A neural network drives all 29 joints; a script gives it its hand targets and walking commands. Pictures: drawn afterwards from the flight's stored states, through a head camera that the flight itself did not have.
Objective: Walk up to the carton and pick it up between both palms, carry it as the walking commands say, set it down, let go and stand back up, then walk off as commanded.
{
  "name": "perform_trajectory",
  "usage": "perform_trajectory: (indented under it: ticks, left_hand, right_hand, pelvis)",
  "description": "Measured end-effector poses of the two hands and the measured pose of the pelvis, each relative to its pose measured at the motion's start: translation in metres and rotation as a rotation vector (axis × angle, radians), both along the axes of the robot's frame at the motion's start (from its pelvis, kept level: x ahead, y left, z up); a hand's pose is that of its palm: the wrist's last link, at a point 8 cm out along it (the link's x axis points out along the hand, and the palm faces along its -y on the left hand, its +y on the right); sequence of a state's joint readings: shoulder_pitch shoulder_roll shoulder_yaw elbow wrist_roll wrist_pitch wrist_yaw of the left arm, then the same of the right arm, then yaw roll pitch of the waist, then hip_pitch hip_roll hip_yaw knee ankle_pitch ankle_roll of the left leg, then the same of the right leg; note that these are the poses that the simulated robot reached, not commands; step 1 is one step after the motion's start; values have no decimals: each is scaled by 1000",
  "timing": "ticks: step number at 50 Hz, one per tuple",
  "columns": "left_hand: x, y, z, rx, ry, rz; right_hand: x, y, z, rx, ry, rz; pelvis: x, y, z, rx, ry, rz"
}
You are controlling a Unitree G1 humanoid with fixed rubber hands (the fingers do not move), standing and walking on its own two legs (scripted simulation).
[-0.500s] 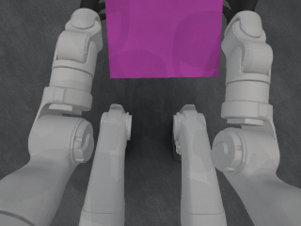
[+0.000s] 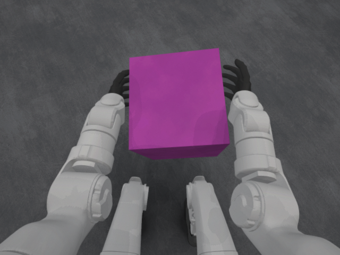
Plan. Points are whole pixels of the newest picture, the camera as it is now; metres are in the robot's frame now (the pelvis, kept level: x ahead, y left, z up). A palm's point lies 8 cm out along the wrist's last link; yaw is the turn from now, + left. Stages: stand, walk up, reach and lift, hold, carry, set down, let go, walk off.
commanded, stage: reach and lift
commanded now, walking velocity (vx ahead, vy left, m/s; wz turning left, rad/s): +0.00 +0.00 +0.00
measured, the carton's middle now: (179, 114) +0.45 -0.03 -0.08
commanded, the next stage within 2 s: none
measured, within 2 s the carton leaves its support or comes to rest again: neither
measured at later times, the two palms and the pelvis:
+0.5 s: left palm (110, 81) +0.46 +0.12 +0.06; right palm (255, 84) +0.45 -0.16 +0.08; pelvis +0.07 +0.00 +0.09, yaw +1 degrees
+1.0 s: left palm (98, 83) +0.41 +0.13 +0.13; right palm (277, 72) +0.42 -0.16 +0.16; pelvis +0.09 +0.00 +0.16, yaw +1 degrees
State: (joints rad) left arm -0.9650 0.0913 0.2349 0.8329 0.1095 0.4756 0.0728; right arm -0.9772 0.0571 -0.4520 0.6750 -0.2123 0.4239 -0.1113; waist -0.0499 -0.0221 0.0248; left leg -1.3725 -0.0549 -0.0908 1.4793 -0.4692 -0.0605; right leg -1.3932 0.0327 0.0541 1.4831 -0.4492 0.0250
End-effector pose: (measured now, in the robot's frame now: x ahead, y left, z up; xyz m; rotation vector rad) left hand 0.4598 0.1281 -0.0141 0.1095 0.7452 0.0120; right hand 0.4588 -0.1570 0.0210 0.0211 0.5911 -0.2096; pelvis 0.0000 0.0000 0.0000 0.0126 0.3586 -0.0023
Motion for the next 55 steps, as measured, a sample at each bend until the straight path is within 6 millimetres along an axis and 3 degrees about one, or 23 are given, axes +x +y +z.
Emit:
perform_trajectory:
  ticks: [5,8,15,19,26,34,42,51,55]
  left_hand:
    - [0,4,47,-1,-19,10]
    - [-1,4,60,-11,-12,20]
    - [-20,2,50,-30,77,40]
    - [-18,1,55,-55,38,64]
    - [-1,-4,79,-66,-42,56]
    - [-20,-8,93,-57,15,52]
    - [-19,-4,136,-52,-60,64]
    - [-48,-2,142,-41,14,56]
    - [-51,2,155,-49,-23,63]
  right_hand:
    - [2,4,47,3,-21,3]
    - [1,4,61,-9,-15,7]
    - [-16,2,50,33,75,-29]
    - [-19,0,49,77,34,-57]
    - [-15,-5,65,68,-31,-73]
    - [-28,-9,83,72,28,-70]
    - [-20,-4,132,35,-42,-23]
    - [-43,-2,140,16,36,-4]
    - [-48,1,151,27,3,-10]
  pelvis:
    - [20,1,23,-3,59,5]
    - [27,2,39,-4,61,8]
    - [47,3,73,-3,76,15]
    - [56,2,83,0,92,17]
    - [68,-2,94,7,91,20]
    - [86,-4,120,13,33,20]
    - [92,-4,141,14,-32,18]
    - [85,1,158,9,-126,18]
    - [79,3,160,5,-152,18]
